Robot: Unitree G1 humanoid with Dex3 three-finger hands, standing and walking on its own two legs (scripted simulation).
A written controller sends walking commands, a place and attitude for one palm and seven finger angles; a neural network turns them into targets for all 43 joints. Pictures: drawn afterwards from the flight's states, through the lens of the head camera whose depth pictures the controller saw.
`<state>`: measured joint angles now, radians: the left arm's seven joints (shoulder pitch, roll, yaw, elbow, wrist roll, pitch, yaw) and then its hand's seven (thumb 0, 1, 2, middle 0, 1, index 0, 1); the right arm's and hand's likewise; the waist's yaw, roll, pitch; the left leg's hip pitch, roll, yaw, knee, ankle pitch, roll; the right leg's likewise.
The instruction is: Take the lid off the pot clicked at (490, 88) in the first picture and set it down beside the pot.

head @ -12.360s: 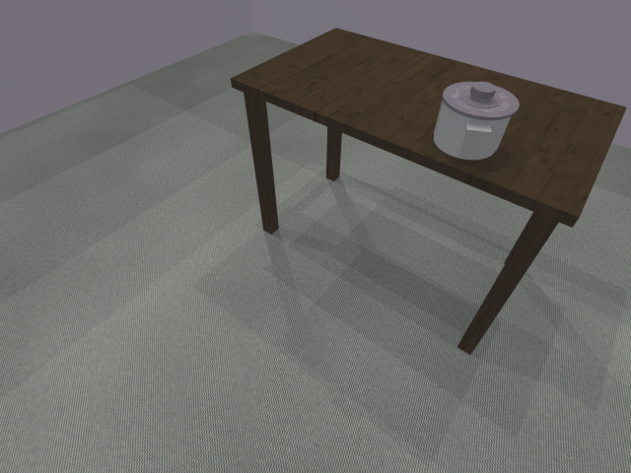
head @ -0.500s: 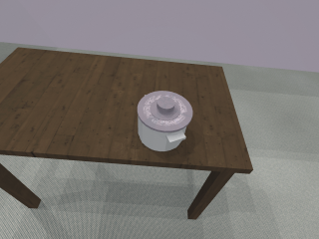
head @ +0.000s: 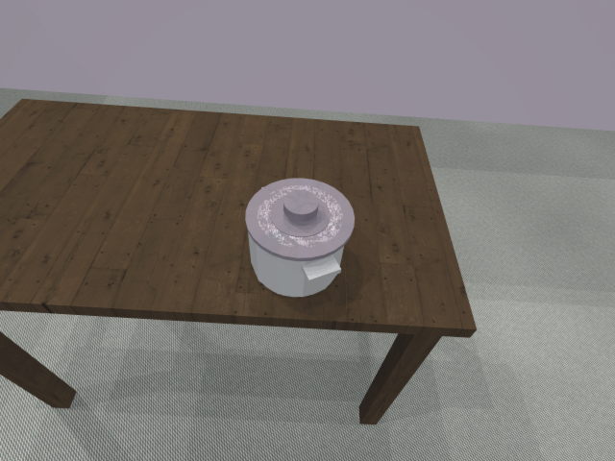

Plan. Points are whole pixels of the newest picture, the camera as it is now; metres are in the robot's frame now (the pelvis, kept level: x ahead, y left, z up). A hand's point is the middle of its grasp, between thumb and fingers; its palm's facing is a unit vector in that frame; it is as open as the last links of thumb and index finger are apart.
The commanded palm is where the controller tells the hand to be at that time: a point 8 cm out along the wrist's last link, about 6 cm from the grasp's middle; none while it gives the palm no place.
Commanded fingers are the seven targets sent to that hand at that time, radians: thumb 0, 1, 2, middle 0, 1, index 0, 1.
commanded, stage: shuffle to correct the standing spot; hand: left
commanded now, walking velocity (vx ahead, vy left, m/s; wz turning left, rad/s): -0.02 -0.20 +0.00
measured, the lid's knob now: (300, 205) +0.46 +0.05 +0.07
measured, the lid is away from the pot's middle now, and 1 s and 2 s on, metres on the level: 0.00 0.00 0.00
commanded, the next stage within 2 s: come to a stop and stand still in 0.36 s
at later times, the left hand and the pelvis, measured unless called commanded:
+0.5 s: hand out of the picture -0.02 +0.10 -0.18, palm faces +0.03 -0.98 -0.19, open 7.3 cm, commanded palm none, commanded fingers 0.00 0.90 0.90 -0.20 -0.30 -0.20 -0.30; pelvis -0.01 -0.07 -0.01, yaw +0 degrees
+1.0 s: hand out of the picture -0.01 +0.12 -0.17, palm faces +0.03 -0.97 -0.22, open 7.3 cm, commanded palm none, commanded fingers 0.00 0.90 0.90 -0.20 -0.30 -0.20 -0.30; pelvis -0.02 -0.06 +0.00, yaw +0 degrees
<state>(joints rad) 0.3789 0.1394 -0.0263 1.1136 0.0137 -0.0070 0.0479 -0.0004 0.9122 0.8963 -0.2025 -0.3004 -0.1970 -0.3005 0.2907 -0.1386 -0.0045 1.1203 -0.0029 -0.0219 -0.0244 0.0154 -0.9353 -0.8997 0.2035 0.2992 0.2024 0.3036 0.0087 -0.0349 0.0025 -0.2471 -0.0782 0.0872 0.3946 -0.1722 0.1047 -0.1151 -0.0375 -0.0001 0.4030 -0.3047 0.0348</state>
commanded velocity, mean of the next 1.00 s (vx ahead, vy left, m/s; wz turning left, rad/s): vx -0.05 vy -0.05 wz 0.00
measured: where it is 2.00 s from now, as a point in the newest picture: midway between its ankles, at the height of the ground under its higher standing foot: outside the picture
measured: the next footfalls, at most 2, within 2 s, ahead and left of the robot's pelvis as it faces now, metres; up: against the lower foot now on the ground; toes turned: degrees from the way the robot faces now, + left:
none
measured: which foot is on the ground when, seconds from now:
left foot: down 0.00-1.00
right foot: down 0.00-1.00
